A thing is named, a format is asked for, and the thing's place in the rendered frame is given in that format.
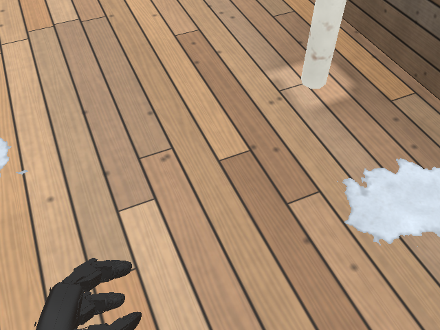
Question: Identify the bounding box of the robot left hand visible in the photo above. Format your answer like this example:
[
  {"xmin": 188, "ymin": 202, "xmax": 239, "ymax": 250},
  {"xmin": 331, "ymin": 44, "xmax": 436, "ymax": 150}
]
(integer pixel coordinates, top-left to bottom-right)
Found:
[{"xmin": 34, "ymin": 258, "xmax": 142, "ymax": 330}]

